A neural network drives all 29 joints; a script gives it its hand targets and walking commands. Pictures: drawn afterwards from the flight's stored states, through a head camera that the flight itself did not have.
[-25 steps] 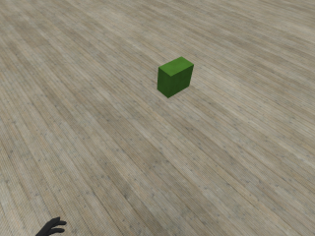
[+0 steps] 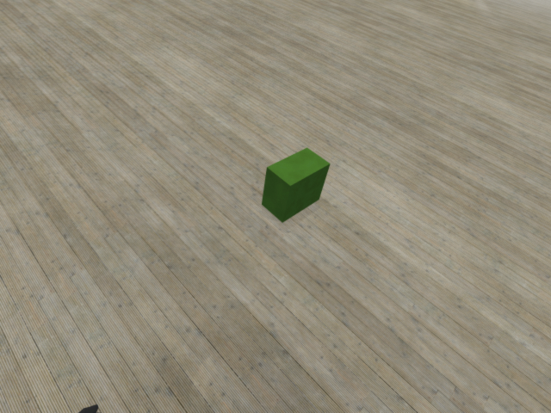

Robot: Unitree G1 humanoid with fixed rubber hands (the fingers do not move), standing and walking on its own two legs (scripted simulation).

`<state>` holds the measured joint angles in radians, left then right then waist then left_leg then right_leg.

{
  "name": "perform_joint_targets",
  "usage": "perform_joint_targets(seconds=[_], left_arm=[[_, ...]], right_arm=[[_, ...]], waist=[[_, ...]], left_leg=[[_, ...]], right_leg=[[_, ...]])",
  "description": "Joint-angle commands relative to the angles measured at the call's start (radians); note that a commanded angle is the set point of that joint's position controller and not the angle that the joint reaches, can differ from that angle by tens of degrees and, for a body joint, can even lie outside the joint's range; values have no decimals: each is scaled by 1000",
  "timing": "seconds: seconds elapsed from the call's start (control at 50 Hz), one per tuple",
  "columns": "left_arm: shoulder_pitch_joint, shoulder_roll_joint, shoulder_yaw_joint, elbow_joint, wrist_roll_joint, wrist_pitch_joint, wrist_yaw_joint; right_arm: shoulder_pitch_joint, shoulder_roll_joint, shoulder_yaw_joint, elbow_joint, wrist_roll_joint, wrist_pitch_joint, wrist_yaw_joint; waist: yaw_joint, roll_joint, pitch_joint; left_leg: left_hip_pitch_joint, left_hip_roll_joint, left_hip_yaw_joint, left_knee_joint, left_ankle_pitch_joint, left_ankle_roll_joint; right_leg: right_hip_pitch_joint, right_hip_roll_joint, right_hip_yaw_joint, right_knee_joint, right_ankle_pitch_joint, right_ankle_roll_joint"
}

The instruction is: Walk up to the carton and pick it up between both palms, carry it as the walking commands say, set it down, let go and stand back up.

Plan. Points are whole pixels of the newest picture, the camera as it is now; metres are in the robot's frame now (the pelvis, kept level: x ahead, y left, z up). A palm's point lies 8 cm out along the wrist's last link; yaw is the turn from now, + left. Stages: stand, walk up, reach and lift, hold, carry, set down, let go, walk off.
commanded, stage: walk up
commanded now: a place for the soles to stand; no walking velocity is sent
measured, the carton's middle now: (294, 184) +1.31 -0.14 -0.64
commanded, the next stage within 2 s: none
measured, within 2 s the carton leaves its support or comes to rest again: neither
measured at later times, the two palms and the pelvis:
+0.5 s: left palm (135, 324) +0.28 +0.25 -0.08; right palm (514, 376) +0.23 -0.39 -0.08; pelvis +0.18 -0.07 -0.01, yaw -1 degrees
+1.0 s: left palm (139, 262) +0.41 +0.29 -0.10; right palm (460, 275) +0.42 -0.36 -0.07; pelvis +0.32 -0.03 -0.01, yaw -2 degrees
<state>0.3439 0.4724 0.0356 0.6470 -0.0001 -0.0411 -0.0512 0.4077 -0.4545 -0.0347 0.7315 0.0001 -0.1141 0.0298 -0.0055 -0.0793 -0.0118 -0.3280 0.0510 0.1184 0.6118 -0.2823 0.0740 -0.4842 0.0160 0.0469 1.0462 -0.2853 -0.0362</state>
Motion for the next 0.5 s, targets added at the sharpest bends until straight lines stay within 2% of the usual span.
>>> perform_joint_targets(seconds=[0.0, 0.02, 0.04, 0.06, 0.08, 0.1, 0.12, 0.14, 0.18, 0.2, 0.22, 0.24, 0.26, 0.28, 0.3, 0.32, 0.34, 0.36, 0.38, 0.4, 0.42, 0.44, 0.46, 0.48], left_arm=[[9, 147, 73, 15, 6, 17, -14], [-11, 134, 67, 16, 3, 21, -19], [-19, 134, 67, 10, 4, 23, -23], [-50, 141, 67, 8, 8, 28, -22], [-57, 142, 68, 4, 10, 33, -18], [-47, 140, 67, 8, 9, 36, -21], [-34, 144, 67, 13, 6, 36, -21], [-56, 138, 61, 4, 3, 37, -24], [-135, 118, 51, -30, 0, 33, -25], [-152, 124, 49, -34, 4, 31, -27], [-181, 114, 45, -46, 2, 26, -29], [-184, 112, 37, -51, 2, 21, -32], [-222, 107, 37, -57, 4, 14, -33], [-215, 109, 45, -60, 6, 9, -30], [-182, 115, 41, -69, 15, 8, -25], [-91, 112, 53, -44, 6, -6, -23], [55, 133, 66, 5, 15, -17, -17], [185, 210, 94, 20, 25, -35, -4], [242, 311, 123, 7, 21, -38, 14], [245, 325, 134, 2, 4, -34, 21], [202, 277, 120, -9, -3, -30, 28], [134, 236, 111, -11, -8, -35, 32], [99, 201, 98, -14, 0, -36, 34], [90, 187, 96, -8, 0, -34, 35]], right_arm=[[19, -196, -105, -3, -9, -37, -27], [28, -197, -103, -2, -4, -36, -28], [18, -207, -104, -20, -8, -34, -29], [36, -209, -109, -13, 2, -29, -34], [39, -215, -103, -9, 7, -26, -39], [35, -225, -105, -16, 7, -23, -38], [33, -223, -103, -9, 10, -21, -40], [43, -207, -102, -27, -1, -22, -40], [44, -226, -109, -9, -3, -17, -44], [34, -223, -108, -17, 3, -12, -43], [24, -234, -111, -19, 0, -10, -44], [24, -249, -114, -23, -6, -5, -42], [55, -244, -107, -20, -9, -3, -43], [47, -266, -112, -17, -9, 4, -41], [28, -267, -114, -23, -7, 6, -39], [-3, -284, -109, -32, -3, 7, -35], [-31, -241, -93, -41, 5, 12, -33], [10, -184, -67, -80, 14, 8, -29], [28, -107, -41, -107, 26, 1, -24], [-36, -192, -56, -103, 17, 6, -33], [-101, -209, -58, -96, 8, 7, -34], [-94, -202, -54, -74, 3, 10, -32], [-85, -177, -49, -71, 4, 11, -24], [-51, -179, -57, -68, -1, 22, -22]], waist=[[-10, 236, 74], [-24, 251, 89], [-14, 263, 100], [-42, 226, 115], [-33, 235, 136], [-38, 231, 119], [-30, 222, 129], [-33, 234, 140], [-57, 253, 166], [-71, 238, 141], [-71, 246, 154], [-80, 236, 111], [-95, 189, 98], [-89, 224, 79], [-70, 248, 33], [-5, 271, -20], [55, 151, -103], [115, -10, -214], [117, -292, -266], [123, -164, -261], [119, -75, -183], [92, -11, -73], [71, -15, -30], [54, -36, 4]], left_leg=[[228, 139, -134, -374, 130, -140], [207, 146, -135, -399, 125, -135], [225, 146, -127, -397, 116, -125], [275, 156, -149, -389, 80, -116], [256, 177, -135, -400, 103, -141], [285, 197, -154, -396, 110, -122], [285, 198, -131, -405, 117, -145], [310, 175, -125, -390, 185, -125], [326, 164, -96, -370, 258, -83], [409, 171, -94, -335, 289, -38], [375, 195, -89, -330, 317, -1], [414, 199, -69, -279, 358, 23], [428, 213, -88, -254, 421, 29], [452, 213, -68, -214, 473, 44], [483, 248, -77, -145, 520, 65], [439, 221, -20, -55, 589, 62], [374, 172, 5, 156, 564, 48], [76, 104, -10, 396, 344, 2], [-213, -35, -85, 572, -183, -28], [-350, -62, -166, 618, -260, -36], [-380, -26, -182, 596, -236, -25], [-399, 6, -192, 542, -159, -12], [-388, 12, -170, 506, -136, -19], [-339, 33, -163, 458, -146, -31]], right_leg=[[-207, -6, 70, 25, 166, 43], [-201, -11, 66, -3, 166, 43], [-223, -8, 58, -3, 166, 43], [-255, -3, 66, -11, 161, 47], [-252, 4, 77, -14, 182, 49], [-266, -14, 60, -29, 177, 55], [-265, -8, 78, -41, 192, 53], [-268, -5, 65, -51, 173, 51], [-258, -8, 18, -149, 144, 57], [-292, -15, -2, -208, 114, 53], [-262, -47, -4, -283, 95, 52], [-226, -41, -40, -365, 63, 46], [-208, -33, -83, -399, 31, 38], [-168, -19, -124, -449, -10, 29], [-126, -36, -110, -504, -54, 6], [6, -12, -145, -581, -31, -19], [212, 36, -121, -649, 43, -41], [510, -92, 172, -596, 148, -117], [698, -302, 580, -646, 237, -223], [770, -337, 708, -661, 247, -278], [722, -317, 618, -661, 267, -252], [630, -273, 499, -653, 309, -220], [573, -226, 398, -634, 384, -196], [482, -223, 343, -654, 348, -166]])
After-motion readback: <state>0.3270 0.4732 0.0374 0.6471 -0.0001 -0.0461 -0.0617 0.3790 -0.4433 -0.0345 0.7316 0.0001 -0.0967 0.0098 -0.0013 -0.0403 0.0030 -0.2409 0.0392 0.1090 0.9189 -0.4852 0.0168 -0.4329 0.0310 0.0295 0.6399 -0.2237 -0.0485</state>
